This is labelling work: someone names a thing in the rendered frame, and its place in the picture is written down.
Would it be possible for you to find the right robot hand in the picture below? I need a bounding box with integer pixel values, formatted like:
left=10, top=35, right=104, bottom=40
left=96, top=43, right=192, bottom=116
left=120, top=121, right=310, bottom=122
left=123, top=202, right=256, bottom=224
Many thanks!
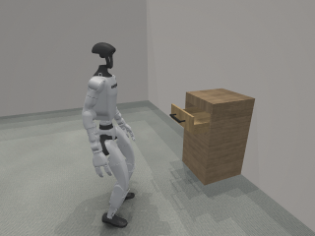
left=93, top=151, right=112, bottom=178

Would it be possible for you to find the left robot forearm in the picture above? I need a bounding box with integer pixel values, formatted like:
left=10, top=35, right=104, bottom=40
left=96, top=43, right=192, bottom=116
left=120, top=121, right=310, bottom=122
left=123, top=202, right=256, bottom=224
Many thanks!
left=114, top=106, right=126, bottom=127

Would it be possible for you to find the right robot forearm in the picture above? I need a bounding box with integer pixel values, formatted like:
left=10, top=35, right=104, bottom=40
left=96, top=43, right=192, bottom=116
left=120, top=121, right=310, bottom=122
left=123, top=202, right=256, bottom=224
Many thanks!
left=82, top=111, right=103, bottom=154

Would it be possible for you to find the robot left foot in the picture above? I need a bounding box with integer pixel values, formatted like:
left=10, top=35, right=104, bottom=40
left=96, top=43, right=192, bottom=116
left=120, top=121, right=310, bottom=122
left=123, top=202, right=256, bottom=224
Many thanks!
left=125, top=192, right=135, bottom=200

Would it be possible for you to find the left robot hand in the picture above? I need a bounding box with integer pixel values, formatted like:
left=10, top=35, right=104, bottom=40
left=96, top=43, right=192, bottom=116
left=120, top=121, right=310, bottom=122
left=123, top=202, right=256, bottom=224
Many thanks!
left=120, top=124, right=136, bottom=141

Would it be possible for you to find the robot right upper arm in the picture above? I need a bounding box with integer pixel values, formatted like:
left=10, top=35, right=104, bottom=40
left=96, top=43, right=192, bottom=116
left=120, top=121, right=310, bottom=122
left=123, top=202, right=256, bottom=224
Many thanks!
left=82, top=77, right=105, bottom=120

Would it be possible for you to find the cabinet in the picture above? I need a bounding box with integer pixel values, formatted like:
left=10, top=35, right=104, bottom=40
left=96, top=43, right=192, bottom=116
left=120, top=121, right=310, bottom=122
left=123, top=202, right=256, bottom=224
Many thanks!
left=182, top=88, right=255, bottom=186

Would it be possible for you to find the handle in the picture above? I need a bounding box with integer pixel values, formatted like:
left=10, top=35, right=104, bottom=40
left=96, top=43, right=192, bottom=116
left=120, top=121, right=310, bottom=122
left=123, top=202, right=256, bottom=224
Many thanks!
left=169, top=113, right=185, bottom=123

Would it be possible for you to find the drawer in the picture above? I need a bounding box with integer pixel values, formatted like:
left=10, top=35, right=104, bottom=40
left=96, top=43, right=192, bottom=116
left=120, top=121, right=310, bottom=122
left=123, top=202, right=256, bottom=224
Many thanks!
left=171, top=103, right=211, bottom=135

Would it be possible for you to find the left robot thigh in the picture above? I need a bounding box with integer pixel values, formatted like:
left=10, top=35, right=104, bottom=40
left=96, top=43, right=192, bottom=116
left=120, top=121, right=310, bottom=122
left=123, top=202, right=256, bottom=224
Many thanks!
left=114, top=126, right=135, bottom=172

